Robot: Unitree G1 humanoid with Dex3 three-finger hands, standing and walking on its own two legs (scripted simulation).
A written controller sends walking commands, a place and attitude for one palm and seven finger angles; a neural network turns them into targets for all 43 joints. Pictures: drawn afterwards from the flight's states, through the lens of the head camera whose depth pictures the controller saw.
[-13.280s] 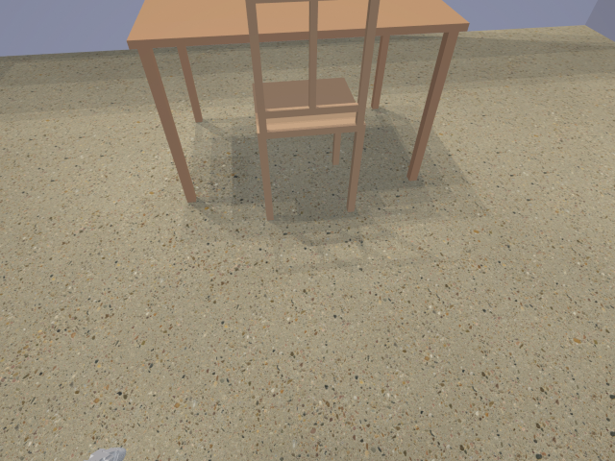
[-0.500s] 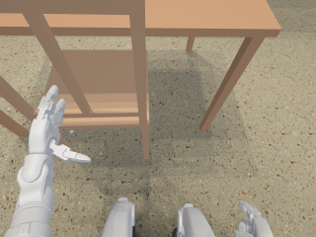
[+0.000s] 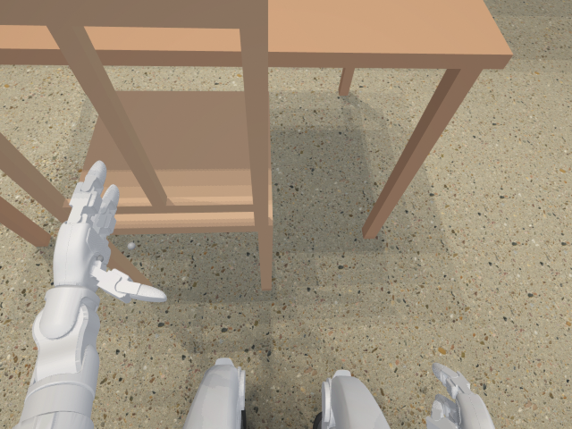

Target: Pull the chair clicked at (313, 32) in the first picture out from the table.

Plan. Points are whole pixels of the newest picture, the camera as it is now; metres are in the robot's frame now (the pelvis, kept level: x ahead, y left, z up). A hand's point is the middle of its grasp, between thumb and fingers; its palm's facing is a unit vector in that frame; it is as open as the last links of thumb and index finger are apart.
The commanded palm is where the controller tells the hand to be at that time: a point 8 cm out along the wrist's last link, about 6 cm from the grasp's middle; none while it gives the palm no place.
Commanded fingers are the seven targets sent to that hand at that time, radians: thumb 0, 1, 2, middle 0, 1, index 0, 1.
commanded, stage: aim the fingers beside a spindle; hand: left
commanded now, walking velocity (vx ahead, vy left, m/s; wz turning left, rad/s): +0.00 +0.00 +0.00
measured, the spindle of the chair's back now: (126, 138) +0.49 +0.24 +0.07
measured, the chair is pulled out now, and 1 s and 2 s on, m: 0.00 0.00 0.00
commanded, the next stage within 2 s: push the fingers through the gap in 0.08 s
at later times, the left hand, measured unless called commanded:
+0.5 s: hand (137, 227) +0.37 +0.22 +0.02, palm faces +0.05 -1.00 -0.04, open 17.0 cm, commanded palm +0.35 +0.26 +0.02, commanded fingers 0.00 -0.50 0.30 -0.06 -0.08 -0.06 -0.08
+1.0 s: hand (144, 199) +0.42 +0.21 +0.02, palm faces +0.07 -1.00 -0.04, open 16.9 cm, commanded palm +0.40 +0.26 +0.02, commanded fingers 0.00 -0.50 0.30 -0.06 -0.08 -0.06 -0.08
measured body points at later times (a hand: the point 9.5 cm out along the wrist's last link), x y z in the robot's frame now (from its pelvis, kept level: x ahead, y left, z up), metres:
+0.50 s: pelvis +0.00 +0.00 +0.00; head +0.12 +0.02 +0.43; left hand +0.37 +0.27 +0.03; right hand +0.13 -0.26 -0.11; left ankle +0.04 +0.12 -0.62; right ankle +0.01 -0.13 -0.62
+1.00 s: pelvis +0.00 +0.00 -0.01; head +0.13 +0.02 +0.43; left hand +0.41 +0.27 +0.03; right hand +0.09 -0.27 -0.12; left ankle +0.04 +0.12 -0.62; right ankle +0.01 -0.13 -0.62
